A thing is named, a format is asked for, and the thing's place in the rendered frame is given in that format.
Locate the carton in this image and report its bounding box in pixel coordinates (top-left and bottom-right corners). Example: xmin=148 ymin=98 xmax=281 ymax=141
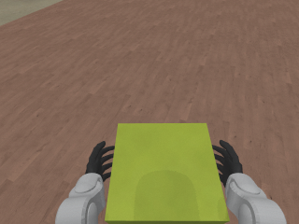
xmin=105 ymin=123 xmax=230 ymax=224

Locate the left robot forearm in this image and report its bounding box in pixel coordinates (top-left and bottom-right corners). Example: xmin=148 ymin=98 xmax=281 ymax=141
xmin=55 ymin=173 xmax=106 ymax=224

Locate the left robot hand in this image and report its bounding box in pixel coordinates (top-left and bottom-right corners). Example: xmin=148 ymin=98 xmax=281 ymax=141
xmin=85 ymin=141 xmax=115 ymax=182

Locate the right robot forearm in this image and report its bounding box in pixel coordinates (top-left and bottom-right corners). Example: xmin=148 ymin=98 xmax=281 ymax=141
xmin=225 ymin=173 xmax=287 ymax=224

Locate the right robot hand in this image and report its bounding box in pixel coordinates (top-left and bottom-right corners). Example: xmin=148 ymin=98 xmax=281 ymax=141
xmin=212 ymin=140 xmax=243 ymax=188

